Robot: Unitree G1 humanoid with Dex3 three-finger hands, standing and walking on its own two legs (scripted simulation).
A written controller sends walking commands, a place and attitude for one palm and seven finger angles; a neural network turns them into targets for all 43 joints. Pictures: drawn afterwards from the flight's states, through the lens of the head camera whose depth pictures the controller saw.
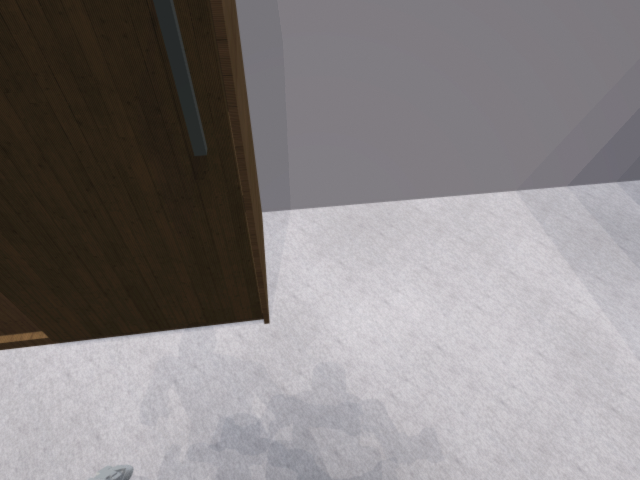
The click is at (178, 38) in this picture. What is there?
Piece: wardrobe's sliding door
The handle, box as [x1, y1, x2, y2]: [153, 0, 206, 155]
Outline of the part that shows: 153,0 194,155 206,154 206,144 172,0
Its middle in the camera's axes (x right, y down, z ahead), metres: -0.24 -0.29 +0.66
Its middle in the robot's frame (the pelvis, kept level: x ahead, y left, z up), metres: +0.70 +0.29 +0.18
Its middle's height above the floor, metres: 0.95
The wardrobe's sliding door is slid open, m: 0.00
